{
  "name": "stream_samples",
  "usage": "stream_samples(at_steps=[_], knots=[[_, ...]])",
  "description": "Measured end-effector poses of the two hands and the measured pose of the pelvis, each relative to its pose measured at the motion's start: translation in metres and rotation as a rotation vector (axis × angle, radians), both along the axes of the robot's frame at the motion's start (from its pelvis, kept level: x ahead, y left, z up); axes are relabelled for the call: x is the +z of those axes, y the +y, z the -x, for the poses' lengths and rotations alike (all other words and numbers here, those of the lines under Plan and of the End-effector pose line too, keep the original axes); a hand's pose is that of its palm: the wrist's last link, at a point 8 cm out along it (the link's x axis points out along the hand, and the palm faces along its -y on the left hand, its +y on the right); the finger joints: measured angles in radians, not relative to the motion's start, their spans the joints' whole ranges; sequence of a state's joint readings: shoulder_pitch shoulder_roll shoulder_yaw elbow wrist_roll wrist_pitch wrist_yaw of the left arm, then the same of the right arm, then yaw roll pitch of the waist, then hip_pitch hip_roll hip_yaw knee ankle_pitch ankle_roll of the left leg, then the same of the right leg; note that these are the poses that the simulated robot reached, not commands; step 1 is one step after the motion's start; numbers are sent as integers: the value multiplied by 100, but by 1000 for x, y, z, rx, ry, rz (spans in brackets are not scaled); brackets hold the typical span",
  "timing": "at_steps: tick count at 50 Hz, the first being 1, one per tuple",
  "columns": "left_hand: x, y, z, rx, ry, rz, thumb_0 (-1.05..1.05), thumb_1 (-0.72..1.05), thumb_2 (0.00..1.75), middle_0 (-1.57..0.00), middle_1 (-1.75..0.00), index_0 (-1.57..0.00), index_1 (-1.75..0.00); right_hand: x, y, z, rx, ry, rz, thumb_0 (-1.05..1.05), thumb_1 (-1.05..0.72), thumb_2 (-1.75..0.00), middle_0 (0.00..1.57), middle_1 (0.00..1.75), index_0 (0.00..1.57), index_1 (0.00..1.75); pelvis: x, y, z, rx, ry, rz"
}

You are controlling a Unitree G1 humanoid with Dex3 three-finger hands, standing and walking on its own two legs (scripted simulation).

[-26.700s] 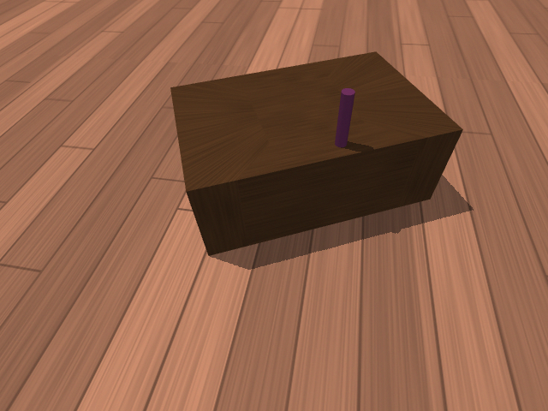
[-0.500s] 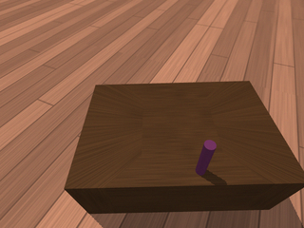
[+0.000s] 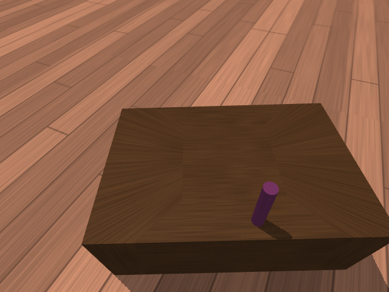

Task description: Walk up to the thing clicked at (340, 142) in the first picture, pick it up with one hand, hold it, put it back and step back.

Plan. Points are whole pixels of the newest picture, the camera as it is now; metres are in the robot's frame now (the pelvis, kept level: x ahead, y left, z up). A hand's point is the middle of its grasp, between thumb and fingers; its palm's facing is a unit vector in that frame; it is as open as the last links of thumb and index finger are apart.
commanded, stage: stand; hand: right
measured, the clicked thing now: (263, 206) +0.43 -0.19 -0.25
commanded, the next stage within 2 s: step back in 0.66 s
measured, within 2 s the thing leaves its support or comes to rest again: neither
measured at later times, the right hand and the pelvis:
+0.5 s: hand out of the picture +0.06 -0.25 -0.16, palm faces -0.02 +0.94 -0.34, open 7.4 cm; pelvis +0.00 +0.00 +0.00, yaw +0 degrees
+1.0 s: hand out of the picture +0.04 -0.27 -0.17, palm faces -0.01 +0.91 -0.42, open 7.4 cm; pelvis -0.06 +0.02 -0.03, yaw +1 degrees
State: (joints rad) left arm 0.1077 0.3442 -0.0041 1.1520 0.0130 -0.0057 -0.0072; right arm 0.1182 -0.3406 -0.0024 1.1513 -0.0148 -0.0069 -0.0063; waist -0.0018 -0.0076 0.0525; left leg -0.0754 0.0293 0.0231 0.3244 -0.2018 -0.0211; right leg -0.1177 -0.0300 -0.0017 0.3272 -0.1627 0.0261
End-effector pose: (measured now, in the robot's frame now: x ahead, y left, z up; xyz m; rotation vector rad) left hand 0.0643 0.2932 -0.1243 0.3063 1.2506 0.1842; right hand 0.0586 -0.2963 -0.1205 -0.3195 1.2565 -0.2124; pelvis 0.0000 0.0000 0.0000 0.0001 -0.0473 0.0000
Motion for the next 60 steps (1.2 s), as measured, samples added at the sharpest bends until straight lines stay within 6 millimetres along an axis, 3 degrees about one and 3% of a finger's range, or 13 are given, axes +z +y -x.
stream_samples(at_steps=[34,44,49,53,57,60], knots=[[2,-1,3,9,0,-4,1,90,90,-20,-30,-20,-30,-1,-3,0,0,7,-9,0,-91,-90,20,30,20,30,0,-3,0,4,9,0],[-5,19,0,8,-44,-53,1,90,90,-20,-30,-20,-30,-9,-20,0,-1,-23,33,0,-91,-90,20,30,20,30,-18,0,34,13,24,10],[-13,34,-3,-37,-78,-58,1,90,90,-20,-30,-20,-30,-10,-14,19,0,-21,64,0,-91,-90,20,30,20,30,-26,17,54,14,31,2],[-27,50,-12,-48,-135,-43,1,90,90,-20,-30,-20,-30,-11,0,53,11,8,106,0,-91,-90,20,30,20,30,-38,35,68,25,44,6],[-27,54,-8,-45,-146,-30,1,90,90,-20,-30,-20,-30,-4,19,90,2,79,102,0,-91,-90,20,30,20,30,-29,41,81,25,38,19],[-24,53,5,-51,-125,-17,1,91,90,-20,-30,-20,-30,2,27,106,-12,93,102,0,-90,-90,20,30,20,30,-22,44,87,9,45,25]])
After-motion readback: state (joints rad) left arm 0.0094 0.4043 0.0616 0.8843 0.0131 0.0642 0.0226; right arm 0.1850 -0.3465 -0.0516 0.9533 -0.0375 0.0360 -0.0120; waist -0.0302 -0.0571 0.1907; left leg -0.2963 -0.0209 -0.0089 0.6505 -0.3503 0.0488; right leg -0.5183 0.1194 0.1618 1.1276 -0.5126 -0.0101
